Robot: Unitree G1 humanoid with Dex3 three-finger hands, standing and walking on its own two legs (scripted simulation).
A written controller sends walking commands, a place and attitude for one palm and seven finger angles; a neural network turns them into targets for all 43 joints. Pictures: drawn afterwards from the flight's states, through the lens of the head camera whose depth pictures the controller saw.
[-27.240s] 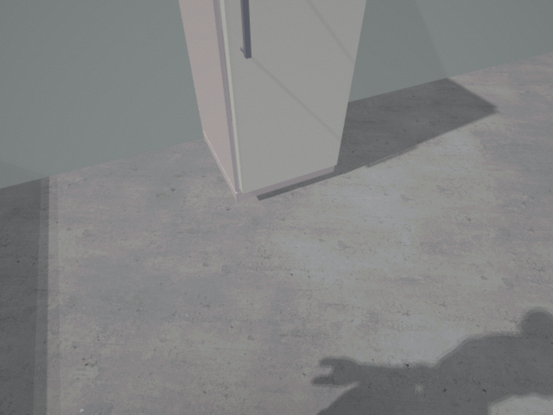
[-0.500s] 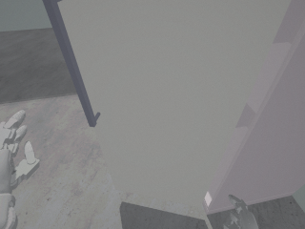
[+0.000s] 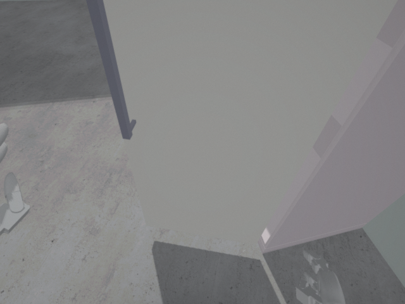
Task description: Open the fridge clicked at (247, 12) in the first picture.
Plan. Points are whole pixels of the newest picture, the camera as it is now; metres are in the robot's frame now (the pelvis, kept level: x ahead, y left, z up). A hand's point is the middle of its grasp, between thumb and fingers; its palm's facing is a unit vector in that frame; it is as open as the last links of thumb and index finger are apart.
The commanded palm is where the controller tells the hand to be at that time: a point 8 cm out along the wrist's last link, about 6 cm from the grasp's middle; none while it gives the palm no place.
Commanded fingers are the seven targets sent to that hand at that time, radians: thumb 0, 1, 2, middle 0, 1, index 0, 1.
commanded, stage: step back with the hand held close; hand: left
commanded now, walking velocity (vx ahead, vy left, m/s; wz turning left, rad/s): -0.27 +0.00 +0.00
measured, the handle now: (115, 62) +0.52 +0.24 +0.20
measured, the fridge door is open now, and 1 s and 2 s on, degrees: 67 67 67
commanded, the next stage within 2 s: stop stepping back and stand still in 0.80 s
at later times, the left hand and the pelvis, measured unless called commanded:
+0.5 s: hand out of the picture +0.11 +0.28 +0.17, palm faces +0.49 -0.75 -0.44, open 7.4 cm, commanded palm +0.05 +0.31 +0.19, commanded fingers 0.00 0.90 0.90 -0.20 -0.30 -0.20 -0.30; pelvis -0.07 +0.00 -0.01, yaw +3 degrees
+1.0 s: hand out of the picture +0.05 +0.31 +0.17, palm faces +0.46 -0.84 -0.30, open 7.4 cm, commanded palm -0.02 +0.35 +0.19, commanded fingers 0.00 0.90 0.90 -0.20 -0.30 -0.20 -0.30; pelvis -0.16 +0.05 -0.01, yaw -1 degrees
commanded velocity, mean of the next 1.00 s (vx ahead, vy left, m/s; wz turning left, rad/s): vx -0.29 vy -0.02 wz -0.06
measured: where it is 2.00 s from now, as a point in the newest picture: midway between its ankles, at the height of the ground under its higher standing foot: outside the picture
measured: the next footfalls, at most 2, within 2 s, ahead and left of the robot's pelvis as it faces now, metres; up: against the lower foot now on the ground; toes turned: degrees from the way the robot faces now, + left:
right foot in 0.38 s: -0.02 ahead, -0.14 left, +0.00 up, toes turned +7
right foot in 0.84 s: -0.16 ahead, -0.12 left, +0.00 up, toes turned +2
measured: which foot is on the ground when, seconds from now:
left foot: down 0.00-0.82, up 0.84-0.96, down 0.98-1.00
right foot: down 0.00-0.28, up 0.30-0.36, down 0.38-0.62, up 0.64-0.82, down 0.84-0.98, up 1.00-1.00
